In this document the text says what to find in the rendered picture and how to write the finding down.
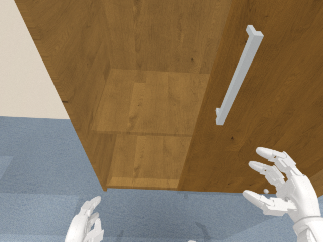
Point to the right robot hand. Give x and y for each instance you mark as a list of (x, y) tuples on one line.
[(298, 188)]

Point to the handle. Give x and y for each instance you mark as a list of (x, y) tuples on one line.
[(249, 52)]

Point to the wardrobe door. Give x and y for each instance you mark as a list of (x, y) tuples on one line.
[(278, 106), (317, 180)]

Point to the robot right forearm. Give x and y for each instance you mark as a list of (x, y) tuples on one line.
[(309, 229)]

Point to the left robot hand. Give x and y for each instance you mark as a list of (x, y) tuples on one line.
[(79, 230)]

